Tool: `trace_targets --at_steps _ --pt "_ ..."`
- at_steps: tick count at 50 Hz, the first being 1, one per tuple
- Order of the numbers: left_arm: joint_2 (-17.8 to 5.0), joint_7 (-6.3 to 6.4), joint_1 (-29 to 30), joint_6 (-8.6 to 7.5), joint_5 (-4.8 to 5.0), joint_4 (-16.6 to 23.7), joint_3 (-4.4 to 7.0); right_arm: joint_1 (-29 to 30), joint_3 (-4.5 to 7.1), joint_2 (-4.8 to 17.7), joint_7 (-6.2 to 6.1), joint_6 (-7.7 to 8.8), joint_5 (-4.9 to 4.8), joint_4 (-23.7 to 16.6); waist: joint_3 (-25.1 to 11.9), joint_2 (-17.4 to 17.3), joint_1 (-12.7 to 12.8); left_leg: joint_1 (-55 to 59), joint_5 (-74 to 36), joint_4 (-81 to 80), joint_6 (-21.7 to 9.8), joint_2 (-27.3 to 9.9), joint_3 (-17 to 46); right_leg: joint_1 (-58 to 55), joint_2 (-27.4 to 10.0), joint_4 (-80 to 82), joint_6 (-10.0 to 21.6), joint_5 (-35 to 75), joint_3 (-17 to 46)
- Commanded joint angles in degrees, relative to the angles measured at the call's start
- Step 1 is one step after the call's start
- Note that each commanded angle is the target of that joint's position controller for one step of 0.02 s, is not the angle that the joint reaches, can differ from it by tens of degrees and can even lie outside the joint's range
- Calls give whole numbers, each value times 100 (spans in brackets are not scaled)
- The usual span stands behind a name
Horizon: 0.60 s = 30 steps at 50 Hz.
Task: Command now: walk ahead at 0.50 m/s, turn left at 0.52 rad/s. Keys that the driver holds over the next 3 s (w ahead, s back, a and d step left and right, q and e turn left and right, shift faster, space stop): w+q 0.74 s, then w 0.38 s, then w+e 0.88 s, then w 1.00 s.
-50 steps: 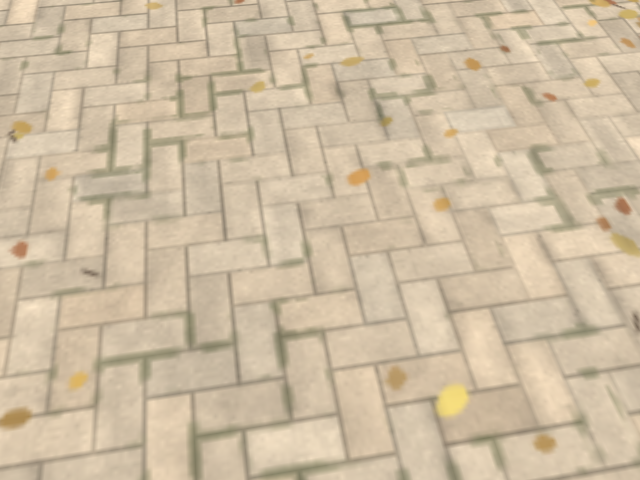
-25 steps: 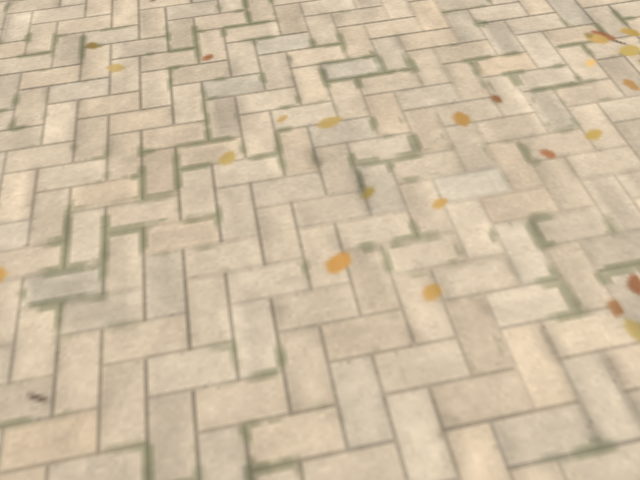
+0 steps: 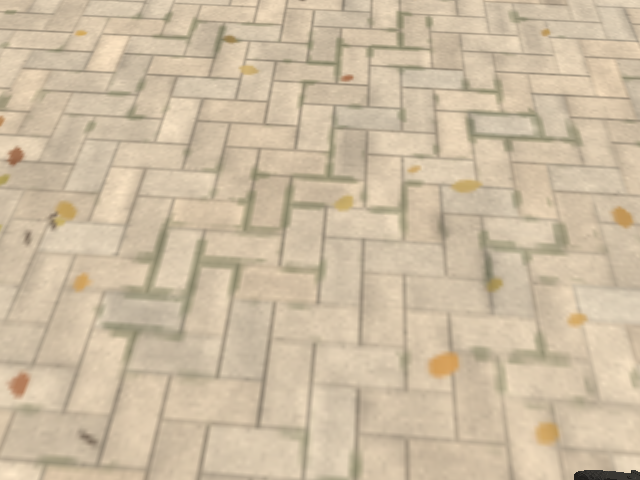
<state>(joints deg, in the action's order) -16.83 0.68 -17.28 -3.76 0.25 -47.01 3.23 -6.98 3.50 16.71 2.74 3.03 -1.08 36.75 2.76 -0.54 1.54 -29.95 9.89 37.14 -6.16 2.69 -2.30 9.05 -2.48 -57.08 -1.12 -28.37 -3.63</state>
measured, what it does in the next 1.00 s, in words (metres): walks ahead, turning left: right foot, then left foot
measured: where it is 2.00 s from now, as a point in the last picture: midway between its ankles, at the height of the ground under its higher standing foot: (206, 235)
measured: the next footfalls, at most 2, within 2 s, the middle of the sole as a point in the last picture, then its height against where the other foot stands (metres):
right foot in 0.42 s outside the picture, level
left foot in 0.94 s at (214, 405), level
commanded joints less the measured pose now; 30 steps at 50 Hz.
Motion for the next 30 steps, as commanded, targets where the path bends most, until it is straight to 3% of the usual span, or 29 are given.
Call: trace_targets --at_steps 1,2,3,4,7,12,15,18,20,21,22,23,24,25,26,27,30 --pt "-762 -128 543 -470 191 913 69 -1522 328 1001 -88 69 14 -68 -1442 -380 -754 4365 335 -1926 -1361 -1851 3664 3829 12 -2106 184 316 948" --pt "-704 -86 619 -484 64 897 66 -1124 276 860 -97 66 10 -135 -950 73 -477 3434 -237 -1973 -1185 -1609 3052 3568 -213 -1562 174 658 887" --pt "-769 -52 574 -433 -47 879 120 -836 221 697 -113 65 51 -224 -728 26 -263 2751 -809 -2089 -1106 -1421 2640 3147 -366 -1156 127 881 881" --pt "-760 -55 473 -357 -78 881 139 -693 202 662 -130 61 95 -300 -651 -121 -113 2319 -1080 -2226 -1105 -1294 2486 2834 -411 -993 68 1006 879" --pt "-547 -23 448 -199 -139 888 95 -717 241 789 -215 96 67 -231 -523 -166 -16 1677 -1742 -2391 -1146 -1104 1997 2647 -364 -309 -200 1364 706" --pt "-280 -68 1557 -231 -97 1139 -24 -1086 281 919 -348 17 -13 -39 -347 -376 -438 1401 -1078 -2245 -717 -680 1599 2240 34 1902 -331 3142 614" --pt "-402 -150 1949 -300 -4 1259 10 -1355 296 954 -364 -33 -48 88 -316 -462 -592 1673 -646 -2021 -639 -839 2005 2019 209 2526 -273 3308 712" --pt "-624 -207 1860 -372 22 1275 116 -1374 294 896 -390 -83 -45 124 -329 -612 -465 2165 -474 -1540 -521 -1038 2569 1800 251 2896 -72 2731 865" --pt "-755 -179 1198 -425 17 1119 227 -1213 265 776 -384 -110 -26 71 -520 -716 -77 2131 -770 -982 -333 -867 2630 886 271 3232 181 2530 717" --pt "-962 -138 540 -457 -77 1045 313 -1179 163 496 -358 -89 11 -4 -1104 -497 244 1762 -710 56 -136 -570 2333 -327 -240 3133 478 2463 1104" --pt "-1428 -90 -240 -439 -198 968 429 -1669 48 133 -359 -54 -7 -136 -2004 637 274 181 697 1971 278 143 1562 -2428 -1531 3191 1178 1893 2901" --pt "-1376 -146 -543 -356 -77 776 447 -2006 17 286 -367 -15 -99 -217 -2270 2002 177 -1195 2487 3260 445 185 1241 -3024 -2274 3776 1685 401 4968" --pt "-867 -135 -268 -321 -4 891 315 -1685 148 818 -365 -34 -132 -116 -1477 1188 297 -1635 2057 3783 504 -175 1353 -2410 -2094 3986 1478 -381 4528" --pt "-664 -104 -20 -259 -24 930 250 -1166 187 931 -359 -71 -73 -196 -889 731 334 -1650 1587 3866 535 -367 1122 -1707 -1846 4021 1244 -8 3618" --pt "-559 -96 230 -226 -62 917 198 -917 193 857 -345 -88 -13 -269 -483 501 222 -1498 1242 3652 554 -528 1034 -1019 -1589 4162 1158 672 2952" --pt "-438 -84 388 -221 -87 884 155 -827 216 779 -320 -109 4 -304 -277 567 95 -1320 1013 3405 553 -696 1028 -588 -1384 4305 1096 1165 2454" --pt "-457 -84 472 -282 -63 750 171 -885 162 443 -268 -199 -53 -330 -147 728 -63 -1019 714 3047 605 -868 831 -78 -1191 4676 1136 1957 1526"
